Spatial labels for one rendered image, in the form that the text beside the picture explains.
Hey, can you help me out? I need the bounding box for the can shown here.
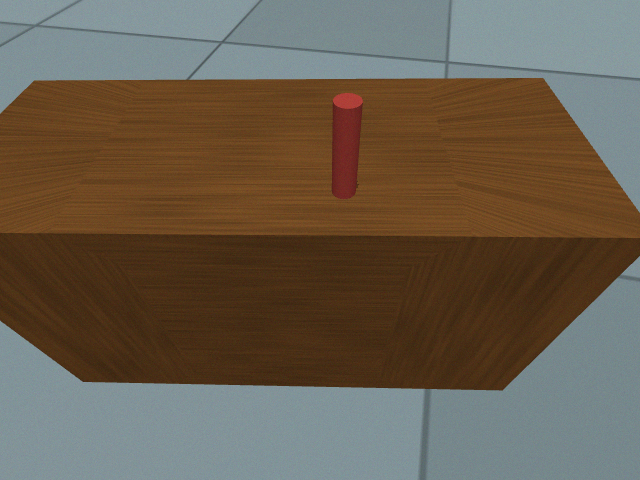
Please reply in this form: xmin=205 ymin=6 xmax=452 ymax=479
xmin=332 ymin=93 xmax=363 ymax=199

